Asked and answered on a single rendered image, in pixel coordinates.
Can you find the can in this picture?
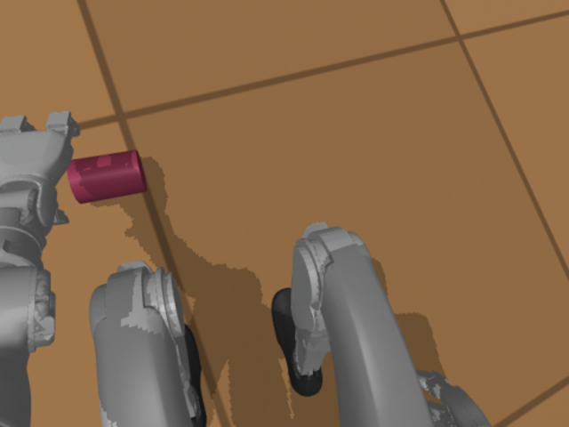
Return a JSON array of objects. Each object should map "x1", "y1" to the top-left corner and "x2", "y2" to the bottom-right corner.
[{"x1": 67, "y1": 150, "x2": 147, "y2": 204}]

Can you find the left robot arm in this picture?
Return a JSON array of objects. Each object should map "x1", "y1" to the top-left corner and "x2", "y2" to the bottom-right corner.
[{"x1": 0, "y1": 174, "x2": 57, "y2": 427}]

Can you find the left robot foot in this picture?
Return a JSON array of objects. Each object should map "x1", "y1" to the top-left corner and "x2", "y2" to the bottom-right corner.
[{"x1": 184, "y1": 324, "x2": 207, "y2": 427}]

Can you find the left robot hand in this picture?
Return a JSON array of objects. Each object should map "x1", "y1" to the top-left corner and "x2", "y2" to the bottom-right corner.
[{"x1": 0, "y1": 111, "x2": 80, "y2": 225}]

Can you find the right robot hand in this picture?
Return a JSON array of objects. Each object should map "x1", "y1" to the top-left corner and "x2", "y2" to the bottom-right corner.
[{"x1": 416, "y1": 370, "x2": 492, "y2": 427}]

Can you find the right robot foot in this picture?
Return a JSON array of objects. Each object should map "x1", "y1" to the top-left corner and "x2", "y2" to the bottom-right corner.
[{"x1": 271, "y1": 288, "x2": 323, "y2": 397}]

